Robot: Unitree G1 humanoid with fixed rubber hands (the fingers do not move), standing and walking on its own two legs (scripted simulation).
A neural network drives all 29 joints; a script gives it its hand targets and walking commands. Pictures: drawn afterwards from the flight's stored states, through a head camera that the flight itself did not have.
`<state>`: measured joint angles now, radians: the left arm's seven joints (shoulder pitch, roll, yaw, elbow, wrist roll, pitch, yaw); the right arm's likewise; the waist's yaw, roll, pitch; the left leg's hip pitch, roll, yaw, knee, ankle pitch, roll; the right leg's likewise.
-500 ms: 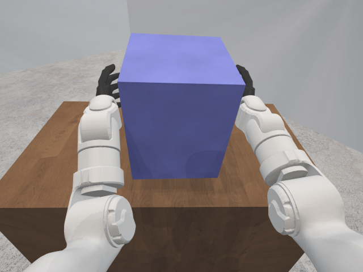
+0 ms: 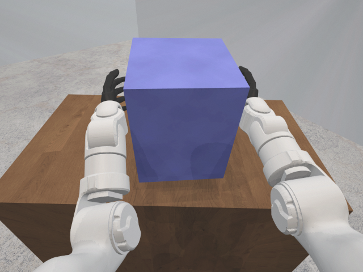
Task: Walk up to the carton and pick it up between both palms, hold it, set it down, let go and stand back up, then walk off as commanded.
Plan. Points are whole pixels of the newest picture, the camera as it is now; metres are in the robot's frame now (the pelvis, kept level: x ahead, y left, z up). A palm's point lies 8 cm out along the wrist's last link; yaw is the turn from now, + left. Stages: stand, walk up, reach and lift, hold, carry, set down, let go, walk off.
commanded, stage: set down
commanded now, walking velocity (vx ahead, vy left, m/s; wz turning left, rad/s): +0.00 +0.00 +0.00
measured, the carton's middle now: (180, 111) +0.43 +0.04 +0.19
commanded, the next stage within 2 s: none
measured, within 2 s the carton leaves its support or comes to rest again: rests again in 1.94 s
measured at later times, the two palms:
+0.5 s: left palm (112, 116) +0.39 +0.19 +0.20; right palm (241, 107) +0.43 -0.10 +0.21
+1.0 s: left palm (114, 122) +0.40 +0.19 +0.17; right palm (234, 110) +0.47 -0.09 +0.18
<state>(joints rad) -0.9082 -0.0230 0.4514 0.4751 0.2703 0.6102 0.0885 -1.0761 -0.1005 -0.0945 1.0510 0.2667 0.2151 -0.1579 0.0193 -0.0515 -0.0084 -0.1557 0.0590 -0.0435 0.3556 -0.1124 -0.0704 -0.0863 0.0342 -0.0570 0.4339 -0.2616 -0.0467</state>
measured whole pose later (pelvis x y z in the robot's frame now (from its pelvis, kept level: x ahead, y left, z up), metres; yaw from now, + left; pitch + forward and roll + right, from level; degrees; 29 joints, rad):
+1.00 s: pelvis +0.02 -0.01 +0.00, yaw +0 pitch +1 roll +1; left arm -0.84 -0.14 0.54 0.48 0.30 0.49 0.13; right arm -1.07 -0.12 -0.16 1.17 0.09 0.12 -0.05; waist 0.11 -0.01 -0.04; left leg -0.23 0.06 -0.04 0.33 -0.11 -0.08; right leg -0.17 0.03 -0.06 0.43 -0.28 -0.05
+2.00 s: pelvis +0.02 +0.00 +0.00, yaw +0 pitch +7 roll +1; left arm -0.76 -0.20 0.56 0.51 0.30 0.33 0.16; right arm -1.04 -0.12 -0.22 1.19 -0.05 0.01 0.01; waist 0.14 0.02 -0.08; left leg -0.37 0.06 -0.04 0.33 -0.09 -0.08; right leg -0.31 0.03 -0.06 0.43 -0.26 -0.05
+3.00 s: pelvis +0.01 +0.00 +0.00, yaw +0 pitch +7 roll +1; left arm -0.76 -0.19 0.53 0.59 0.31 0.22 0.20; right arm -1.03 -0.12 -0.33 1.20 -0.13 -0.03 0.05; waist 0.15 0.01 -0.06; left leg -0.37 0.06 -0.04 0.32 -0.08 -0.08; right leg -0.31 0.03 -0.06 0.43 -0.25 -0.05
